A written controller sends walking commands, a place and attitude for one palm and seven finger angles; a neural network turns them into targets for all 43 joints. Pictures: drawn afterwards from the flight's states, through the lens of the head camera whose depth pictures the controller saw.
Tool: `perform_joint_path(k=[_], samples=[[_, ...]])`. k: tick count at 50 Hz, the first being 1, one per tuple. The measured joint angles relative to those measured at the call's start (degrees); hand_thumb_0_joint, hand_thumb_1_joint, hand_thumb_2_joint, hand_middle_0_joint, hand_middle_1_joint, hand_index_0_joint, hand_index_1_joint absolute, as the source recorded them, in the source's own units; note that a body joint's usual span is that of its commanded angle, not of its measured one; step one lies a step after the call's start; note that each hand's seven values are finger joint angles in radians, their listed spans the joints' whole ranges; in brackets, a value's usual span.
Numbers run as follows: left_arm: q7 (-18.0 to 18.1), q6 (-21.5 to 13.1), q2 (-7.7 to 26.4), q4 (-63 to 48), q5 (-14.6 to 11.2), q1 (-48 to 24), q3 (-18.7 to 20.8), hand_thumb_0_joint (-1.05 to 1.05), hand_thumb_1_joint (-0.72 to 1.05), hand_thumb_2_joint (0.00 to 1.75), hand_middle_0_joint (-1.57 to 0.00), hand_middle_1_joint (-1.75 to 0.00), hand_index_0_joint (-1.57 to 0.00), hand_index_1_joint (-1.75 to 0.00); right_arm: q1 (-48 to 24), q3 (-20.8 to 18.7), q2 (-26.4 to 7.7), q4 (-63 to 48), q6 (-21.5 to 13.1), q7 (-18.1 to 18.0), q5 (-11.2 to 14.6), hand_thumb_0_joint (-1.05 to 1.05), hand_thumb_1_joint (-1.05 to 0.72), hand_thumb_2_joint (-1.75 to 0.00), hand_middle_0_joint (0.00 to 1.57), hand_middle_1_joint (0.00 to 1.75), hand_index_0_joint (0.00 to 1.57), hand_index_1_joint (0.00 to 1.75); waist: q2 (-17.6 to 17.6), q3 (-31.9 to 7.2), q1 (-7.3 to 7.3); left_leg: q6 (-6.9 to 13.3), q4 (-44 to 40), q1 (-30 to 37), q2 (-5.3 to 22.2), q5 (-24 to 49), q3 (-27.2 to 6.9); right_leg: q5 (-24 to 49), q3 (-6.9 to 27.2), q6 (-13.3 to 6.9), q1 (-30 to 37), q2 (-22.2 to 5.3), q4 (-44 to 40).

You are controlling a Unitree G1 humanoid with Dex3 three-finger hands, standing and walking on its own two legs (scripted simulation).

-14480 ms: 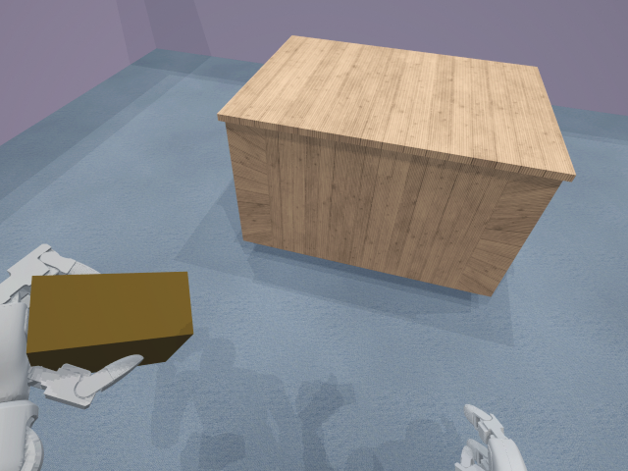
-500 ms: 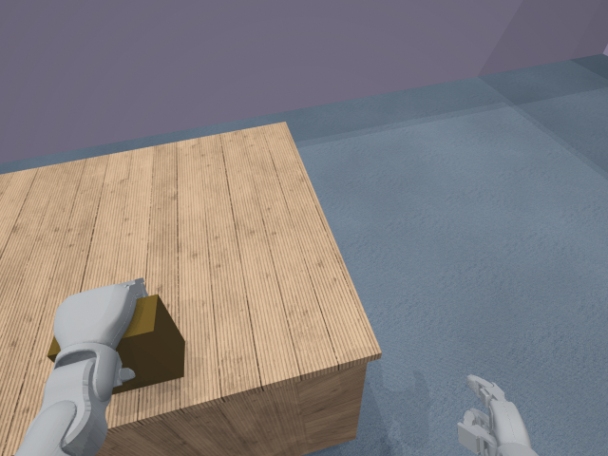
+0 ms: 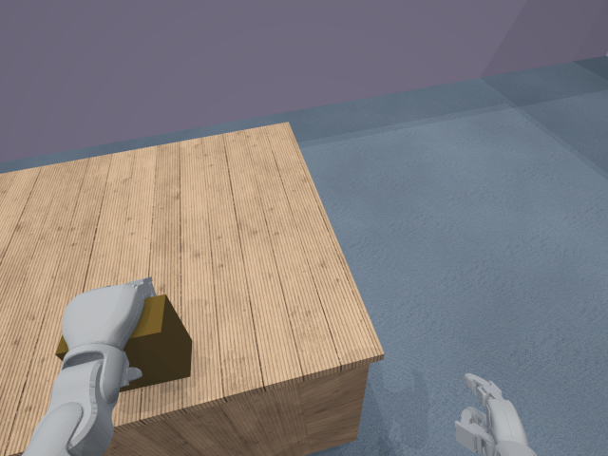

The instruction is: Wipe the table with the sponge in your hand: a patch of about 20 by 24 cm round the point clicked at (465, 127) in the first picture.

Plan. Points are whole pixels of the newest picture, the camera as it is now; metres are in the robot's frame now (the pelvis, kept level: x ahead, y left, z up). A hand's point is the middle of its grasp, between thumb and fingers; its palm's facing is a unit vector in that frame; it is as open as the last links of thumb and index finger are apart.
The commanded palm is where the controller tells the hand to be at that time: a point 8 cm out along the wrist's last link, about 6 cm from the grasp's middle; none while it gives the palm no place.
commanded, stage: lower the sponge onto the table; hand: left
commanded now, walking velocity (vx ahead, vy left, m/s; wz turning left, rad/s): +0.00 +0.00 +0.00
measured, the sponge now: (138, 353) +0.23 +0.29 -0.01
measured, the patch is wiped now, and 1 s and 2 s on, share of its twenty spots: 0.00 0.00 0.25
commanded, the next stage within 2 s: wipe forward along the first lane in 1.06 s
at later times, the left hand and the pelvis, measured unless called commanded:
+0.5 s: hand (127, 346) +0.23 +0.30 +0.00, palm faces -0.11 -0.06 -0.99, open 10.0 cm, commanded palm +0.23 +0.30 +0.06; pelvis +0.00 +0.00 +0.00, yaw +0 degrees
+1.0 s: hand (131, 352) +0.23 +0.30 -0.01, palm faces -0.09 -0.06 -0.99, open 10.0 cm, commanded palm +0.22 +0.30 +0.04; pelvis +0.00 +0.00 -0.01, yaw -1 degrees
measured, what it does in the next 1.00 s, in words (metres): stands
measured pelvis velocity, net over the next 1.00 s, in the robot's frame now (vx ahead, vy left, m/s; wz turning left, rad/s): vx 0.00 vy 0.00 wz -0.01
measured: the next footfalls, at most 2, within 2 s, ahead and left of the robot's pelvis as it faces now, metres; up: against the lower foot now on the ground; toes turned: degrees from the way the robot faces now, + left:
none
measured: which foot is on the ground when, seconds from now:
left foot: down 0.00-1.00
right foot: down 0.00-1.00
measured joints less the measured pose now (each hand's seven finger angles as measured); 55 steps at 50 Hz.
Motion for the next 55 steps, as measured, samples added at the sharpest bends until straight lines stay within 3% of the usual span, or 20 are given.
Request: perform_joint_path(k=[8, 30, 39, 55], samples=[[0.1, 0.8, -0.7, 1.7, 0.3, 0.1, -0.4, -0.01, -0.49, 1.02, -0.72, -1.34, -0.75, -1.34, 0.0, 0.2, 0.0, 0.0, 0.5, 0.2, 0.1, 0.01, -0.9, -0.9, 0.2, 0.3, 0.2, 0.3, -0.2, 0.0, -0.07, 0.0, 0.2, -0.3, 0.1, 0.0, 0.1, -0.1, 0.2, -0.1, -0.5, 0.1, 0.4], [3.0, -2.9, -0.7, 9.3, 1.5, -3.4, 0.7, -0.01, -0.49, 1.02, -0.72, -1.34, -0.75, -1.34, 1.3, -0.9, -0.2, 1.1, -0.3, -0.6, -0.1, 0.01, -0.9, -0.9, 0.2, 0.3, 0.2, 0.3, -1.0, -0.3, -0.74, -0.1, 3.1, -4.0, 0.3, -1.0, -0.1, -1.0, 0.2, -0.2, -4.1, 0.3, 3.2], [4.4, -1.8, -1.4, 10.2, 1.6, -2.6, 1.7, 0.0, -0.49, 1.02, -0.72, -1.34, -0.75, -1.34, 2.1, -1.2, 0.0, 1.2, 0.4, 0.0, 0.0, 0.01, -0.9, -0.9, 0.2, 0.3, 0.2, 0.3, -1.1, -1.1, -1.47, -0.1, 3.9, -4.9, 0.5, -1.6, 0.3, -1.3, 0.7, -0.1, -5.2, 0.4, 3.8], [6.6, -2.6, -2.1, 9.5, 2.0, -0.6, 1.1, 0.0, -0.49, 1.02, -0.72, -1.34, -0.75, -1.35, 1.5, -1.7, 0.0, 1.4, 0.1, 0.2, -0.1, 0.01, -0.9, -0.9, 0.2, 0.3, 0.2, 0.3, -1.5, -1.8, -0.71, 0.1, 5.9, -6.4, 0.2, -2.5, 0.0, -2.2, 0.6, 0.0, -6.4, 0.2, 5.5]])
